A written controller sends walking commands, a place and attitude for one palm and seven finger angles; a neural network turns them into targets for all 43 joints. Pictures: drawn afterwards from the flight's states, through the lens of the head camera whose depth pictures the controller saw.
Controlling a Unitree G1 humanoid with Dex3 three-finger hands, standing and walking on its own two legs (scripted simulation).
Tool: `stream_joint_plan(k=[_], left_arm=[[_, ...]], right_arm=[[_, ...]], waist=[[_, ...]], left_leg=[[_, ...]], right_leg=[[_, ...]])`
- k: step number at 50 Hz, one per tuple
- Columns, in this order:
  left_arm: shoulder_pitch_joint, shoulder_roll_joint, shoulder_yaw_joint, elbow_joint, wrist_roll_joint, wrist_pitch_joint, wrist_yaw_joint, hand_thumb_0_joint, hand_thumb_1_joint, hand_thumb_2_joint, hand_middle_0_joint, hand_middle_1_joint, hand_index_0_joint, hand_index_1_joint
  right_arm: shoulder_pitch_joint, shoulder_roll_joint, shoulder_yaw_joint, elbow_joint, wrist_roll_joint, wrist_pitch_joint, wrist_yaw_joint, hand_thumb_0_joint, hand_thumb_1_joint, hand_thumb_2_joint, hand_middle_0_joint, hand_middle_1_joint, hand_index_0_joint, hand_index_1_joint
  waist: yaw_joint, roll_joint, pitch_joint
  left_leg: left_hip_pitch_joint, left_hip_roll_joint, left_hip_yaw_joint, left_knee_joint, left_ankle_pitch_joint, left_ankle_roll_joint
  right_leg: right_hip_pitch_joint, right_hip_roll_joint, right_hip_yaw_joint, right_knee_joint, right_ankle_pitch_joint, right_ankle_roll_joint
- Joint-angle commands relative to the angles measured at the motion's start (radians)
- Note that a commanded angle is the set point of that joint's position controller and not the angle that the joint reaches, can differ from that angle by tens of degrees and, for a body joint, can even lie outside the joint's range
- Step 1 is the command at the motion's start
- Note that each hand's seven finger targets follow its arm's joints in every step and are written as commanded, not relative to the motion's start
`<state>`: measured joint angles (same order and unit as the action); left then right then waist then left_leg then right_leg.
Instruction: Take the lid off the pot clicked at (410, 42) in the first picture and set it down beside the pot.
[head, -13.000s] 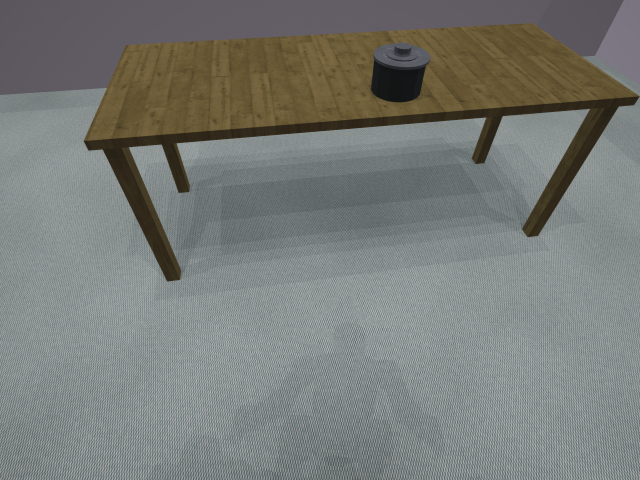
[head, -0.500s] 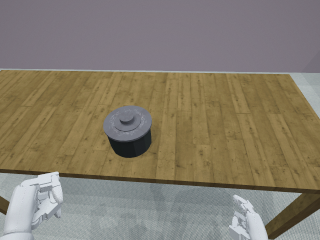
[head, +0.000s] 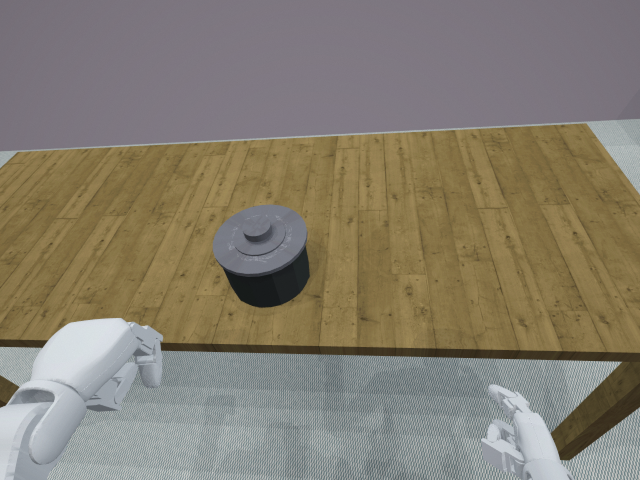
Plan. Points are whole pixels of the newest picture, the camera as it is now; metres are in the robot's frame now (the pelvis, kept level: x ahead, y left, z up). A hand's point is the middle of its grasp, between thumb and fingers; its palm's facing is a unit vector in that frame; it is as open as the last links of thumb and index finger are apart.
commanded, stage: reach forward and open the fingers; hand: left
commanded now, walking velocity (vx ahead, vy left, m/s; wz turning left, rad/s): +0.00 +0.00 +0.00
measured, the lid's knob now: (257, 228) +0.49 +0.18 +0.02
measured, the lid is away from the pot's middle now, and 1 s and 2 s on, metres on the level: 0.00 0.00 0.00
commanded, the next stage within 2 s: move the open hand above the knob in 0.64 s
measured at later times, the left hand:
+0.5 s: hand (129, 335) +0.25 +0.27 +0.08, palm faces -0.22 -0.07 -0.97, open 9.7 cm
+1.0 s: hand (160, 292) +0.31 +0.25 +0.09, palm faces -0.27 -0.07 -0.96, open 10.3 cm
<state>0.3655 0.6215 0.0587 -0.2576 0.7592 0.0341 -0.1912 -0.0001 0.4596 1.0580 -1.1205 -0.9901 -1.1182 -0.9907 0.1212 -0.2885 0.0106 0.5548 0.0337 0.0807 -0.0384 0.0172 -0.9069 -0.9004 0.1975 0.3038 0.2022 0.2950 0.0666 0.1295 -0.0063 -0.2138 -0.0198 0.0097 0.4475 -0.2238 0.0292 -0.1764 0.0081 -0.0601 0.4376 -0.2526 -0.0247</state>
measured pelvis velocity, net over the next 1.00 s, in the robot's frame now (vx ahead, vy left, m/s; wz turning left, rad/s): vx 0.00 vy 0.02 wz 0.02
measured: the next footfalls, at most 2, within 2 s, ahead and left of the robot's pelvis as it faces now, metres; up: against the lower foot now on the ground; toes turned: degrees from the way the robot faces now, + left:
none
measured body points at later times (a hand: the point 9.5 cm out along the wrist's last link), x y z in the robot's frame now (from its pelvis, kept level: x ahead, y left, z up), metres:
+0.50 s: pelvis -0.01 +0.02 +0.00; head -0.01 -0.03 +0.45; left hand +0.26 +0.27 +0.14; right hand +0.19 -0.20 -0.10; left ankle +0.01 +0.10 -0.74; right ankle -0.01 -0.10 -0.74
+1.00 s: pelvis +0.00 +0.02 +0.00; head +0.02 -0.02 +0.45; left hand +0.32 +0.25 +0.14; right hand +0.20 -0.20 -0.10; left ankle +0.01 +0.10 -0.74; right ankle -0.01 -0.10 -0.74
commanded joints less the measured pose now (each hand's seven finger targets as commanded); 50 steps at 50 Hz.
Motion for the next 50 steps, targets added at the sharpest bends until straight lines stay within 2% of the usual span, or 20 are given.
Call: stream_joint_plan(k=[1, 4, 6, 10, 11, 15, 16, 17, 20, 21, 23, 25, 28, 30, 38, 40, 43, 45, 46, 50], left_arm=[[-0.169, 0.187, 0.148, -0.093, 0.000, -0.020, 0.041, 0.000, 0.191, 1.150, -0.998, -0.649, -0.998, -0.649], [-0.239, 0.224, 0.156, -0.135, 0.015, -0.023, 0.052, 0.000, 0.105, 1.175, -0.960, -0.542, -0.960, -0.542], [-0.274, 0.197, 0.124, -0.141, 0.016, -0.019, 0.053, 0.000, 0.047, 1.193, -0.934, -0.471, -0.934, -0.471], [-0.352, 0.275, 0.183, -0.071, 0.041, 0.003, 0.055, 0.000, -0.071, 1.234, -0.884, -0.329, -0.884, -0.329], [-0.373, 0.200, 0.108, -0.065, 0.029, 0.002, 0.050, 0.000, -0.101, 1.246, -0.872, -0.294, -0.872, -0.294], [-0.461, 0.230, 0.111, -0.080, 0.042, 0.005, 0.046, 0.000, -0.222, 1.293, -0.822, -0.152, -0.822, -0.152], [-0.440, 0.182, 0.070, -0.038, 0.035, 0.007, 0.043, 0.000, -0.252, 1.306, -0.810, -0.116, -0.810, -0.116], [-0.444, 0.221, 0.102, 0.002, 0.046, 0.013, 0.040, 0.000, -0.283, 1.318, -0.798, -0.081, -0.798, -0.081], [-0.529, 0.250, 0.115, 0.021, 0.055, 0.025, 0.035, 0.000, -0.286, 1.327, -0.799, -0.081, -0.799, -0.081], [-0.560, 0.190, 0.054, -0.002, 0.044, 0.017, 0.031, 0.000, -0.287, 1.329, -0.799, -0.081, -0.799, -0.081], [-0.581, 0.192, 0.049, -0.005, 0.044, 0.013, 0.034, 0.000, -0.288, 1.332, -0.800, -0.081, -0.800, -0.081], [-0.555, 0.250, 0.112, 0.048, 0.062, 0.028, 0.034, 0.000, -0.289, 1.335, -0.800, -0.081, -0.800, -0.081], [-0.633, 0.186, 0.035, 0.043, 0.055, 0.033, 0.028, 0.000, -0.292, 1.340, -0.801, -0.081, -0.801, -0.081], [-0.672, 0.236, 0.074, 0.040, 0.071, 0.044, 0.029, 0.000, -0.293, 1.345, -0.801, -0.081, -0.801, -0.081], [-0.720, 0.190, -0.004, 0.184, 0.059, 0.102, -0.002, 0.000, -0.299, 1.360, -0.804, -0.081, -0.804, -0.081], [-0.765, 0.234, 0.033, 0.123, 0.059, 0.124, -0.023, 0.000, -0.299, 1.360, -0.804, -0.081, -0.804, -0.081], [-0.816, 0.148, -0.072, 0.094, 0.053, 0.123, -0.049, 0.000, -0.299, 1.360, -0.804, -0.081, -0.804, -0.081], [-0.871, 0.226, -0.003, 0.136, 0.076, 0.122, -0.048, 0.000, -0.299, 1.360, -0.804, -0.081, -0.804, -0.081], [-0.877, 0.167, -0.059, 0.156, 0.070, 0.120, -0.054, 0.000, -0.299, 1.360, -0.804, -0.081, -0.804, -0.081], [-0.954, 0.212, -0.021, 0.155, 0.084, 0.114, -0.041, 0.000, -0.299, 1.360, -0.804, -0.081, -0.804, -0.081]], right_arm=[[-0.124, -0.073, -0.025, -0.163, 0.010, -0.040, 0.009, 0.000, -0.900, -0.900, 0.200, 0.300, 0.200, 0.300], [-0.138, -0.082, -0.027, -0.163, 0.005, -0.041, 0.013, 0.000, -0.900, -0.900, 0.200, 0.300, 0.200, 0.300], [-0.142, -0.073, -0.026, -0.171, 0.009, -0.050, 0.016, 0.000, -0.900, -0.900, 0.200, 0.300, 0.200, 0.300], [-0.166, -0.088, -0.023, -0.150, 0.011, -0.042, 0.018, 0.000, -0.900, -0.900, 0.200, 0.300, 0.200, 0.300], [-0.153, -0.077, -0.021, -0.158, 0.015, -0.042, 0.018, 0.000, -0.900, -0.900, 0.200, 0.300, 0.200, 0.300], [-0.176, -0.082, -0.019, -0.158, 0.017, -0.048, 0.022, 0.000, -0.900, -0.900, 0.200, 0.300, 0.200, 0.300], [-0.156, -0.074, -0.020, -0.157, 0.015, -0.049, 0.022, 0.000, -0.900, -0.900, 0.200, 0.300, 0.200, 0.300], [-0.149, -0.087, -0.020, -0.141, 0.013, -0.040, 0.022, 0.000, -0.900, -0.900, 0.200, 0.300, 0.200, 0.300], [-0.169, -0.091, -0.017, -0.148, 0.019, -0.032, 0.023, 0.000, -0.900, -0.900, 0.200, 0.300, 0.200, 0.300], [-0.164, -0.079, -0.016, -0.156, 0.020, -0.037, 0.022, 0.000, -0.900, -0.900, 0.200, 0.300, 0.200, 0.300], [-0.159, -0.079, -0.020, -0.151, 0.018, -0.039, 0.020, 0.000, -0.900, -0.900, 0.200, 0.300, 0.200, 0.300], [-0.159, -0.090, -0.018, -0.147, 0.017, -0.035, 0.026, 0.000, -0.900, -0.900, 0.200, 0.300, 0.200, 0.300], [-0.152, -0.086, -0.019, -0.146, 0.020, -0.026, 0.029, 0.000, -0.900, -0.900, 0.200, 0.300, 0.200, 0.300], [-0.162, -0.093, -0.016, -0.148, 0.021, -0.026, 0.033, 0.000, -0.900, -0.900, 0.200, 0.300, 0.200, 0.300], [-0.143, -0.101, -0.018, -0.138, 0.026, -0.018, 0.038, 0.000, -0.900, -0.900, 0.200, 0.300, 0.200, 0.300], [-0.159, -0.105, -0.017, -0.153, 0.028, -0.021, 0.048, 0.000, -0.900, -0.900, 0.200, 0.300, 0.200, 0.300], [-0.143, -0.093, -0.016, -0.155, 0.026, -0.024, 0.047, 0.000, -0.900, -0.900, 0.200, 0.300, 0.200, 0.300], [-0.141, -0.105, -0.012, -0.142, 0.027, -0.019, 0.047, 0.000, -0.900, -0.900, 0.200, 0.300, 0.200, 0.300], [-0.131, -0.093, -0.009, -0.143, 0.028, -0.019, 0.043, 0.000, -0.900, -0.900, 0.200, 0.300, 0.200, 0.300], [-0.137, -0.099, -0.012, -0.140, 0.030, -0.013, 0.046, 0.000, -0.900, -0.900, 0.200, 0.300, 0.200, 0.300]], waist=[[-0.014, -0.082, -0.088], [0.003, -0.046, -0.153], [-0.012, -0.050, -0.159], [-0.001, -0.061, -0.132], [-0.016, -0.077, -0.139], [-0.010, -0.034, -0.152], [-0.014, -0.053, -0.150], [-0.008, -0.082, -0.147], [-0.013, -0.076, -0.126], [-0.021, -0.075, -0.157], [-0.019, -0.032, -0.166], [-0.007, -0.062, -0.166], [-0.023, -0.057, -0.165], [-0.020, -0.042, -0.181], [-0.034, -0.068, -0.197], [-0.027, -0.076, -0.232], [-0.048, -0.072, -0.240], [-0.048, -0.098, -0.222], [-0.051, -0.096, -0.224], [-0.046, -0.072, -0.254]], left_leg=[[0.067, -0.006, -0.021, -0.046, 0.197, 0.031], [0.095, -0.011, -0.030, -0.058, 0.206, 0.028], [0.100, -0.008, -0.029, -0.057, 0.200, 0.030], [0.088, -0.005, -0.039, -0.074, 0.177, 0.025], [0.083, -0.006, -0.035, -0.080, 0.165, 0.026], [0.112, -0.001, -0.053, -0.096, 0.153, 0.022], [0.102, -0.001, -0.048, -0.100, 0.149, 0.023], [0.098, -0.001, -0.050, -0.108, 0.141, 0.022], [0.086, 0.001, -0.048, -0.111, 0.109, 0.022], [0.096, 0.000, -0.047, -0.111, 0.119, 0.025], [0.118, 0.004, -0.058, -0.115, 0.141, 0.021], [0.111, 0.002, -0.056, -0.107, 0.156, 0.022], [0.111, 0.006, -0.060, -0.116, 0.163, 0.018], [0.120, 0.004, -0.063, -0.105, 0.184, 0.019], [0.109, -0.003, -0.069, -0.093, 0.226, 0.016], [0.121, -0.008, -0.064, -0.075, 0.262, 0.021], [0.147, -0.006, -0.073, -0.070, 0.290, 0.023], [0.133, -0.006, -0.074, -0.069, 0.260, 0.024], [0.125, -0.010, -0.067, -0.070, 0.258, 0.026], [0.141, -0.010, -0.070, -0.062, 0.260, 0.026]], right_leg=[[0.002, -0.018, 0.045, -0.100, 0.176, 0.016], [0.018, -0.021, 0.048, -0.104, 0.171, 0.013], [0.032, -0.018, 0.044, -0.097, 0.157, 0.010], [0.019, -0.011, 0.054, -0.110, 0.136, 0.002], [0.030, -0.014, 0.037, -0.104, 0.115, 0.008], [0.014, -0.006, 0.040, -0.109, 0.090, -0.001], [0.025, -0.010, 0.026, -0.106, 0.078, 0.001], [0.016, -0.009, 0.029, -0.116, 0.075, 0.003], [0.010, -0.006, 0.039, -0.116, 0.052, -0.002], [0.025, -0.009, 0.028, -0.109, 0.051, 0.000], [0.021, -0.010, 0.027, -0.107, 0.070, -0.003], [0.026, -0.004, 0.038, -0.105, 0.092, -0.008], [0.021, -0.009, 0.023, -0.103, 0.093, -0.006], [0.023, -0.003, 0.032, -0.094, 0.116, -0.012], [0.033, -0.008, 0.020, -0.068, 0.168, -0.010], [0.047, -0.007, 0.032, -0.060, 0.217, -0.012], [0.033, -0.011, 0.019, -0.060, 0.226, -0.005], [0.014, -0.003, 0.023, -0.062, 0.204, -0.010], [0.026, -0.007, 0.017, -0.060, 0.199, -0.007], [0.021, -0.007, 0.028, -0.052, 0.207, -0.014]])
